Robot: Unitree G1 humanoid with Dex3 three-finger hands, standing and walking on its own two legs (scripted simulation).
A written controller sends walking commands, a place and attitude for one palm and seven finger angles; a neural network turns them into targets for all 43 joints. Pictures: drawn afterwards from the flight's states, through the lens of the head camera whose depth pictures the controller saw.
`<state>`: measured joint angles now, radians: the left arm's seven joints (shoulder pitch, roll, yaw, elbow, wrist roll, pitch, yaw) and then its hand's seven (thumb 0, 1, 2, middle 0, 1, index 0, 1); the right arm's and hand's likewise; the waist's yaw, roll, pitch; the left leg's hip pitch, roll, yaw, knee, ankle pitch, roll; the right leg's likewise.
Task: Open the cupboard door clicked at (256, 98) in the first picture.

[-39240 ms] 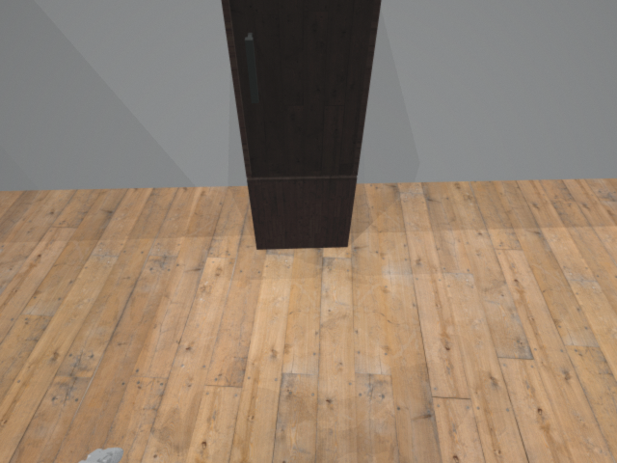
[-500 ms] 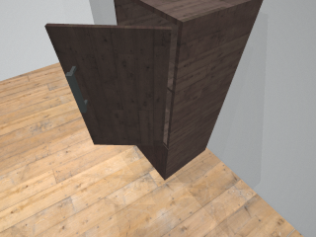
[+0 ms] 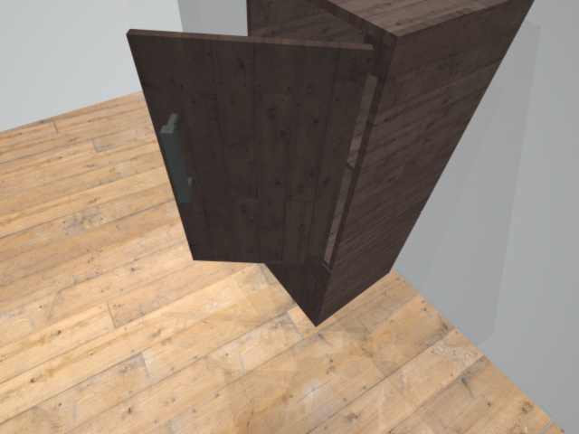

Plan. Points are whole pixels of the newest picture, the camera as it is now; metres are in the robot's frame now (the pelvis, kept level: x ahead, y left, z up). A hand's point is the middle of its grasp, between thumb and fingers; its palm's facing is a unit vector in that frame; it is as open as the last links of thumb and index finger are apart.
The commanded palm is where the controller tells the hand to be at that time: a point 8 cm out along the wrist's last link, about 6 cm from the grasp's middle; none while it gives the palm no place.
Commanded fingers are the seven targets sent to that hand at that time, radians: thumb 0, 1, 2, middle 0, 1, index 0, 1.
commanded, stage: come to a stop and stand still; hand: left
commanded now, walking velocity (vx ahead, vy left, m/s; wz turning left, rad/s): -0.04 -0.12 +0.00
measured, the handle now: (179, 160) +0.54 +0.24 +0.04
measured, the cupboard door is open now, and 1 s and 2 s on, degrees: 52 52 52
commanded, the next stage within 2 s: look again from close up in 1.04 s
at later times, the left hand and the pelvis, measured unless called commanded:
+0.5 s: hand out of the picture +0.04 +0.14 -0.17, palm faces -0.01 -0.97 -0.25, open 7.3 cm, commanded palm none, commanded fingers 0.00 0.90 0.90 -0.20 -0.30 -0.20 -0.30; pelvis +0.02 -0.03 +0.00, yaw -1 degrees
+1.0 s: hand out of the picture +0.04 +0.11 -0.17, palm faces +0.01 -0.98 -0.22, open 7.3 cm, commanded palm none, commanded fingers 0.00 0.90 0.90 -0.20 -0.30 -0.20 -0.30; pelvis +0.03 -0.07 +0.00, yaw +0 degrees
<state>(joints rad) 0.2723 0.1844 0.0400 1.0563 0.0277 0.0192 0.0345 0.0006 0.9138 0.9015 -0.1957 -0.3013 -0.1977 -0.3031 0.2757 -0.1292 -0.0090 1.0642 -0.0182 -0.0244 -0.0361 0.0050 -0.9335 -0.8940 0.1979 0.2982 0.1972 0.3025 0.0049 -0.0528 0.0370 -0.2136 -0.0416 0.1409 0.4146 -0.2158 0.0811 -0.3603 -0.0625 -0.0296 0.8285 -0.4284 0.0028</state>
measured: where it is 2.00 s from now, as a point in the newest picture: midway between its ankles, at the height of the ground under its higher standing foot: outside the picture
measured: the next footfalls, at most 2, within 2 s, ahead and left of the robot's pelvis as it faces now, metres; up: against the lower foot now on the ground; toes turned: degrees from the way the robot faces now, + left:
right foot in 0.16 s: +0.04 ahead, -0.14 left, +0.00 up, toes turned -3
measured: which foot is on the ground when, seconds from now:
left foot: down 0.00-1.00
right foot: up 0.00-0.14, down 0.16-1.00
